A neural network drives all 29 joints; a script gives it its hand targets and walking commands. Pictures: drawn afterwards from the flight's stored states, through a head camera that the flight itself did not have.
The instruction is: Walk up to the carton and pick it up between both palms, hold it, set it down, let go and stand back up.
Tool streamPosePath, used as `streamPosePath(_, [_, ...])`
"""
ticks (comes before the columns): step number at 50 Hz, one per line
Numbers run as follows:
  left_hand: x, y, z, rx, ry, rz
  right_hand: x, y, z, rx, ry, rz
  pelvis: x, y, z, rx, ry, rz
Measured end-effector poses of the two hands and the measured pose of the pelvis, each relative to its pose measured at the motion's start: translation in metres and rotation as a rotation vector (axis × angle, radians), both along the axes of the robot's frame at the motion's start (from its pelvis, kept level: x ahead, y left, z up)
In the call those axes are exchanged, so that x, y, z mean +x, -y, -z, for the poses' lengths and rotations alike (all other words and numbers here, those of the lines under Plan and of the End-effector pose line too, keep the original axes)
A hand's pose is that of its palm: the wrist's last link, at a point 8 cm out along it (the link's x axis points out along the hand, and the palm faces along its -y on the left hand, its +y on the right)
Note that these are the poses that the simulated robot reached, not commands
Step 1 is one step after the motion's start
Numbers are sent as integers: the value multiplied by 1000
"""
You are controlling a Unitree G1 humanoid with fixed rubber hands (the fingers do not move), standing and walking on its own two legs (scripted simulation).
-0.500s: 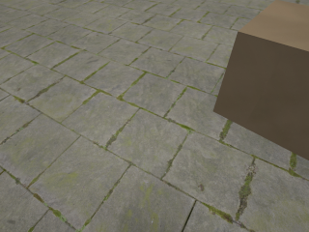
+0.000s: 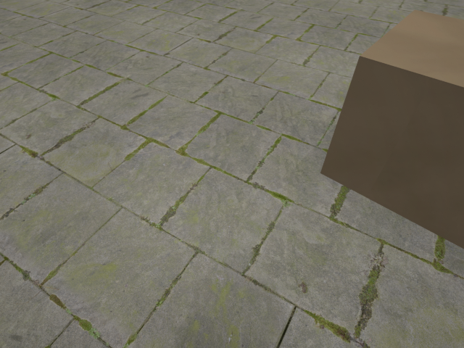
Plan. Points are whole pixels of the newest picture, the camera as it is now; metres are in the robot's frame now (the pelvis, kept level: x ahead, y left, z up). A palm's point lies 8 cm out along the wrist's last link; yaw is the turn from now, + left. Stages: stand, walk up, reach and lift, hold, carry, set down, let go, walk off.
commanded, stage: stand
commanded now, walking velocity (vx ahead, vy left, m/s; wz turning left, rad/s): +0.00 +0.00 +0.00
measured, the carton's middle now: out of the picture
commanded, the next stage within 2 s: walk up in 1.50 s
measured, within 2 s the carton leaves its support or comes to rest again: neither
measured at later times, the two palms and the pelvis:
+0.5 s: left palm out of the picture -0.04 +0.21 -0.15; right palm out of the picture -0.03 -0.19 -0.15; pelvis -0.01 +0.01 +0.00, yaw +0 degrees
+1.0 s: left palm out of the picture -0.04 +0.20 -0.15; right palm out of the picture -0.06 -0.19 -0.15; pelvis -0.02 +0.01 +0.00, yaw +0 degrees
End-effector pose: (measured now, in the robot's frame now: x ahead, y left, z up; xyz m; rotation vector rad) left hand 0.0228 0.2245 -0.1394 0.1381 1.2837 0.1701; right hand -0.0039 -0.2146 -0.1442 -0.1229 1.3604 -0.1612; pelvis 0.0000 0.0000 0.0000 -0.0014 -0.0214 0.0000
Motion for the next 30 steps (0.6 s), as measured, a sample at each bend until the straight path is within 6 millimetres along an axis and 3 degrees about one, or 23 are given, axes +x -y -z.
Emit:
streamPosePath(16, [-50,9,6,-38,-141,-37,-19,-21,2,29,-68,17,-4,-8,-3,3,14,2])
streamPosePath(30, [-72,19,7,-58,-192,-33,-37,-25,4,42,-103,21,-9,-8,-2,6,14,6])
